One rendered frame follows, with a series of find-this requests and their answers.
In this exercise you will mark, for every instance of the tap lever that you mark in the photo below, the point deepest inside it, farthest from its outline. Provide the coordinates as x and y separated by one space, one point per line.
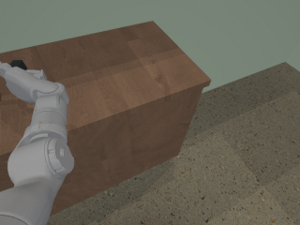
19 64

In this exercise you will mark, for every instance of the left robot forearm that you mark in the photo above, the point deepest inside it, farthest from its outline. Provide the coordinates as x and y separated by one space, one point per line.
50 114

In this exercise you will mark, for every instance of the counter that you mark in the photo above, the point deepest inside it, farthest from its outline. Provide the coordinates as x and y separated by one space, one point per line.
132 95

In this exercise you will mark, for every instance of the robot left upper arm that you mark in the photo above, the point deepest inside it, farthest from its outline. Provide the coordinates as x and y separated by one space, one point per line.
37 171

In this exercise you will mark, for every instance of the left robot hand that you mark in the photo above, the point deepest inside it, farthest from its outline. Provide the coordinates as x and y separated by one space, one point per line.
20 81

